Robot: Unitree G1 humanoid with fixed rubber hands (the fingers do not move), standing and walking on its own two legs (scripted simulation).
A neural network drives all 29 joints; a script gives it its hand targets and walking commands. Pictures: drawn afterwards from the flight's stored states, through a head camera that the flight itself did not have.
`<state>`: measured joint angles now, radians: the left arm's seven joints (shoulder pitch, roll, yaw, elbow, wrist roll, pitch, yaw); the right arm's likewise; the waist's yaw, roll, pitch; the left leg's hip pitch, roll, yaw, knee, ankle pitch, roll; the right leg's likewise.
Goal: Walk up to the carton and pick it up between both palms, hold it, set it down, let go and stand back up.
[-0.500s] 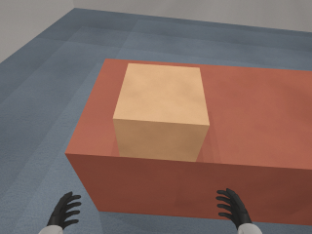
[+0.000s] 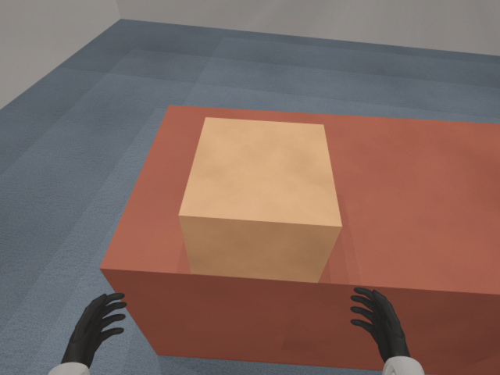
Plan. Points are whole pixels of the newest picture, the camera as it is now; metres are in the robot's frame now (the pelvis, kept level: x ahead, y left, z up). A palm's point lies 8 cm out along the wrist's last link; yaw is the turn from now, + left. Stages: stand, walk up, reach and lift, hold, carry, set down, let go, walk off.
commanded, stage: reach and lift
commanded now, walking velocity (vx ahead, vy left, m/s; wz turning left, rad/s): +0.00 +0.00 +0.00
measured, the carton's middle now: (259, 196) +0.49 -0.02 -0.02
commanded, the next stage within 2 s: none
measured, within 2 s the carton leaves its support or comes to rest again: neither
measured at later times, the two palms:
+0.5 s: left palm (99, 302) +0.25 +0.24 -0.01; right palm (383, 304) +0.25 -0.21 -0.01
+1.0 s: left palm (107, 230) +0.34 +0.24 +0.05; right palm (385, 236) +0.34 -0.22 +0.05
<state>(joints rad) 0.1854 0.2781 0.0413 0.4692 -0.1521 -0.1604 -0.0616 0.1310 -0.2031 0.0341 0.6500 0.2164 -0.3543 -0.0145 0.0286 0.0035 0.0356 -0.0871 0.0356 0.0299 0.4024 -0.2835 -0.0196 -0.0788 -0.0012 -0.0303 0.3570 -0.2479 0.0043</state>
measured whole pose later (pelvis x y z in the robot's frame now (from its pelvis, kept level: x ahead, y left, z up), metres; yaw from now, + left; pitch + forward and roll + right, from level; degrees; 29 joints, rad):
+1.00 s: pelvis -0.03 -0.01 -0.01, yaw +0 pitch +7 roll -1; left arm -0.61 0.37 -0.01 0.98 -0.29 -0.13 -0.06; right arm -0.59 -0.32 0.14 0.99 0.43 -0.18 -0.05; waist 0.01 -0.01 -0.07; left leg -0.36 0.05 0.03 0.48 -0.25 -0.02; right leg -0.36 0.01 -0.03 0.45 -0.22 0.00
